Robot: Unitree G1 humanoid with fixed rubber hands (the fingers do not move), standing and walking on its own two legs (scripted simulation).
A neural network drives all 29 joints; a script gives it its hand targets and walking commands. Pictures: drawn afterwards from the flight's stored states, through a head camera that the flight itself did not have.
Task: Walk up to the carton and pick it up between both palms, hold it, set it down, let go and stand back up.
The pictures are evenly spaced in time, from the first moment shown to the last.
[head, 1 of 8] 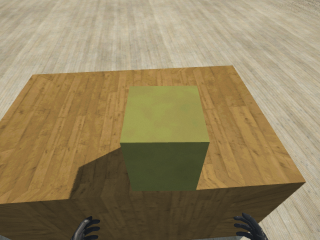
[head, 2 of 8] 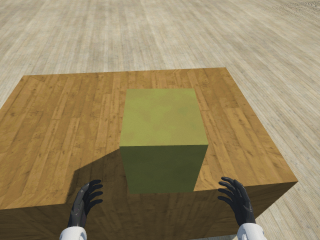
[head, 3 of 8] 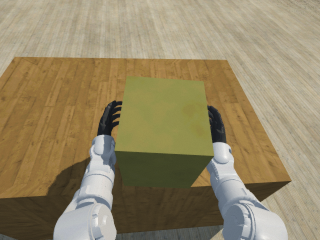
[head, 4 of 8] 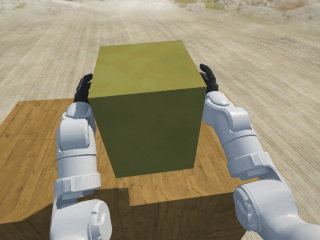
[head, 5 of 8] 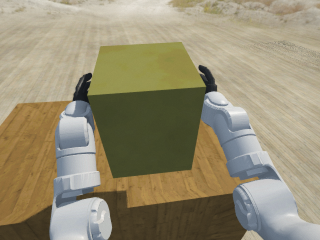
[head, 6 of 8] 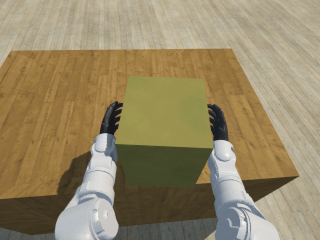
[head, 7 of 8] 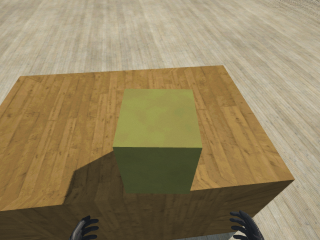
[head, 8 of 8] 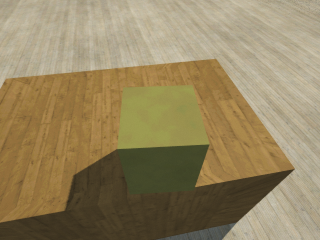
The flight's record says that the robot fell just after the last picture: no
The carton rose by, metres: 0.22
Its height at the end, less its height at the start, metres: +0.00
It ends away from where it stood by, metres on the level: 0.00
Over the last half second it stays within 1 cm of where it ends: yes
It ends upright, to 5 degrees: yes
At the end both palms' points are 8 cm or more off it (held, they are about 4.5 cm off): yes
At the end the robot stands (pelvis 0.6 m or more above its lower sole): yes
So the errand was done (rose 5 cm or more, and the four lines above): yes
